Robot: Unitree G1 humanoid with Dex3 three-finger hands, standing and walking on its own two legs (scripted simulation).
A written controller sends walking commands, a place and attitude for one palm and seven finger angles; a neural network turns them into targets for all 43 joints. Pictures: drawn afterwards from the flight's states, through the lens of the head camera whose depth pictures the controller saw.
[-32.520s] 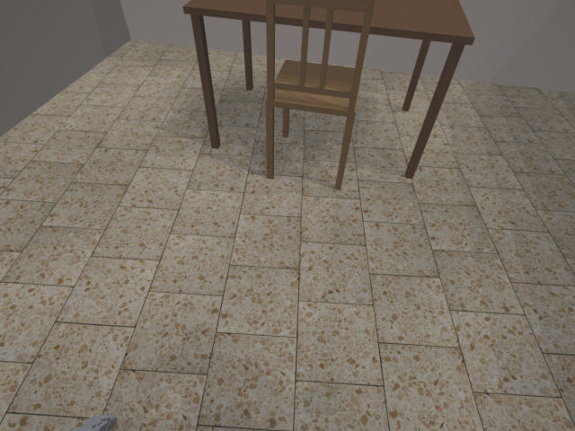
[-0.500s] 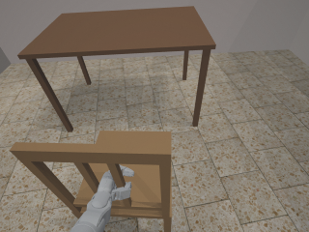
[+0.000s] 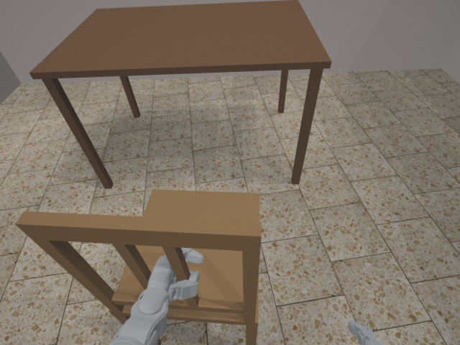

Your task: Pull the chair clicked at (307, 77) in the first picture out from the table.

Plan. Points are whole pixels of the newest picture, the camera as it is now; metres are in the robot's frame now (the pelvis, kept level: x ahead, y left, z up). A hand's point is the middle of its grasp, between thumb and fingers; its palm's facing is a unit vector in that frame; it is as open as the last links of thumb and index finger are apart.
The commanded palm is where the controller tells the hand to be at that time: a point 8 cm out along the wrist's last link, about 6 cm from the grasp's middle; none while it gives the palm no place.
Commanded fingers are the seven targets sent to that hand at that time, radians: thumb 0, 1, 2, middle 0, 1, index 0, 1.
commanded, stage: open the thumb and straighten the fingers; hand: left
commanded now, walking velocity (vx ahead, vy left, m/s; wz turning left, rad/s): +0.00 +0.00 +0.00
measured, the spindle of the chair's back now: (143, 274) +0.27 +0.21 -0.08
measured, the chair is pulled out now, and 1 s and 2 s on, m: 0.66 0.66 0.66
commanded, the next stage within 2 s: draw the fingers out of the gap in 0.76 s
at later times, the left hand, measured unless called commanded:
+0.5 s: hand (189, 280) +0.26 +0.11 -0.07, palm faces -0.04 -0.99 -0.13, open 13.9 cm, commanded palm +0.24 +0.16 -0.04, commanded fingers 0.00 -0.55 0.20 -0.12 -0.36 -0.12 -0.36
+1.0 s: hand (182, 301) +0.22 +0.12 -0.08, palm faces -0.02 -0.99 -0.12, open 17.4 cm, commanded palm +0.19 +0.17 -0.05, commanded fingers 0.00 -0.55 0.20 0.00 0.00 0.00 0.00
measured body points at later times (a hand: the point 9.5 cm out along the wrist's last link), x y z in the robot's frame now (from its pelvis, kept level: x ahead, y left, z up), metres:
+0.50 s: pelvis +0.00 -0.01 -0.03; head +0.03 -0.02 +0.42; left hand +0.26 +0.16 -0.06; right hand +0.17 -0.25 -0.12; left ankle -0.01 +0.12 -0.74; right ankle +0.03 -0.14 -0.74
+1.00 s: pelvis +0.01 -0.02 -0.05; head +0.04 -0.03 +0.40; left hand +0.22 +0.17 -0.06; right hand +0.19 -0.26 -0.12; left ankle -0.01 +0.12 -0.74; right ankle +0.03 -0.14 -0.74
